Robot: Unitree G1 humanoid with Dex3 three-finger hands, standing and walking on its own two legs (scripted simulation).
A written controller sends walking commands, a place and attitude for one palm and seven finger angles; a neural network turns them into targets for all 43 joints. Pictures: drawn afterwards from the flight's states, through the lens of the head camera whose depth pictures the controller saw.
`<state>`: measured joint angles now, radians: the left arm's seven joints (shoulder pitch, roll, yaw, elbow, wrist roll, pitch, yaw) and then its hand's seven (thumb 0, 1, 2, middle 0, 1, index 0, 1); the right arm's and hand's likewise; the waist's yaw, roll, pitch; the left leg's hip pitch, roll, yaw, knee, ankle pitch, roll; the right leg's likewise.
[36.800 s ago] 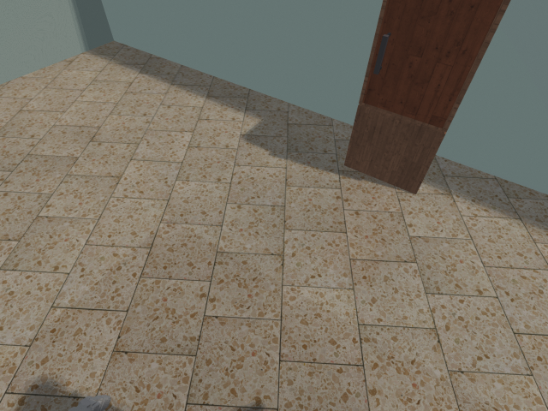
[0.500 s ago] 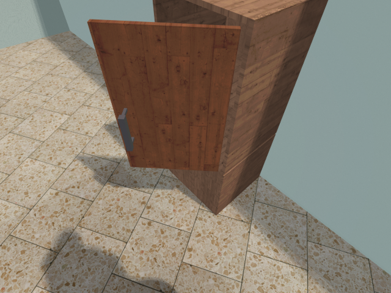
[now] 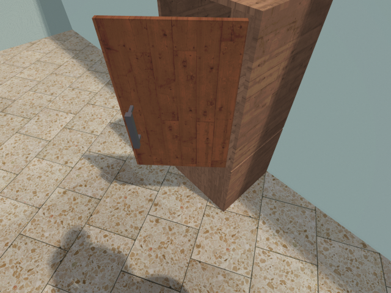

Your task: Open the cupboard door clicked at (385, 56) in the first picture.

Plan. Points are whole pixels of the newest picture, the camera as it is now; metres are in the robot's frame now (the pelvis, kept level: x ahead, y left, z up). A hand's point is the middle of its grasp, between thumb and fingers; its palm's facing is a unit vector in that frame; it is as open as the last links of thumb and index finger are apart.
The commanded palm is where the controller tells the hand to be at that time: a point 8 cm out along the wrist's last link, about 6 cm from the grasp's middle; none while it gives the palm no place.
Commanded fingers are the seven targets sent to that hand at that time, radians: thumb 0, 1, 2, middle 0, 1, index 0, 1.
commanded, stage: look again from close up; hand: left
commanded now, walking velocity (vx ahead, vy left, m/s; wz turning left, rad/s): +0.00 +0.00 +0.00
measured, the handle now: (134, 127) +0.63 +0.24 -0.09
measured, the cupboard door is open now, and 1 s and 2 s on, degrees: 45 45 45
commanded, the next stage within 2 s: shuffle to correct the standing spot in 0.24 s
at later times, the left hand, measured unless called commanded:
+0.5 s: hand out of the picture +0.03 +0.19 -0.18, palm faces +0.00 -0.98 -0.20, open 7.4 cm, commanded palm none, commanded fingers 0.00 0.90 0.90 -0.20 -0.30 -0.20 -0.30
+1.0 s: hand (114, 285) +0.17 +0.21 -0.17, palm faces +0.01 -0.98 -0.21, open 7.4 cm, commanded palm none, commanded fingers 0.00 0.90 0.90 -0.20 -0.30 -0.20 -0.30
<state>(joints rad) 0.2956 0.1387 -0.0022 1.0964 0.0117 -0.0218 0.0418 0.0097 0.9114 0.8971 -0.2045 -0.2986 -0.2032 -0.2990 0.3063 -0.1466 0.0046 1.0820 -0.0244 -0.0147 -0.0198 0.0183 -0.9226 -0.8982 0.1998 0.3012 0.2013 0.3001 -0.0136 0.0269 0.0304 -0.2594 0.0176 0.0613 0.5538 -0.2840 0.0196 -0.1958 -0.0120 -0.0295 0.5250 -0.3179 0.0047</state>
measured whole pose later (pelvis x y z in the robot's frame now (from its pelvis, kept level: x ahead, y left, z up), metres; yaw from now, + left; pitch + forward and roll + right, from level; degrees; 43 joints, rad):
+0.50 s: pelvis +0.02 +0.01 +0.00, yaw -1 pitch +0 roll +0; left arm 0.29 0.18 0.01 1.08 0.02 0.00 0.02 0.01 0.91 0.90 -0.20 -0.30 -0.20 -0.30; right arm 0.25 -0.17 0.00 1.08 -0.02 -0.02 -0.01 0.01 -0.91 -0.90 0.20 0.30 0.20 0.30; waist 0.01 -0.02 0.02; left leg -0.22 0.00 0.09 0.53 -0.30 0.03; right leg -0.19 -0.03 0.00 0.54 -0.35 0.01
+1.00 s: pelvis +0.10 +0.03 +0.00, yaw +0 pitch +1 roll +0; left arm 0.15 0.18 0.04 1.00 0.02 0.01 0.03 0.01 0.91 0.90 -0.20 -0.30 -0.20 -0.30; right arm 0.34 -0.11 0.00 1.09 -0.03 -0.03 -0.04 0.01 -0.90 -0.90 0.20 0.30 0.20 0.30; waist -0.01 -0.01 0.12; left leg -0.05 -0.03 0.10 0.40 -0.36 0.06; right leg -0.49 -0.03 -0.08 0.80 -0.28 -0.02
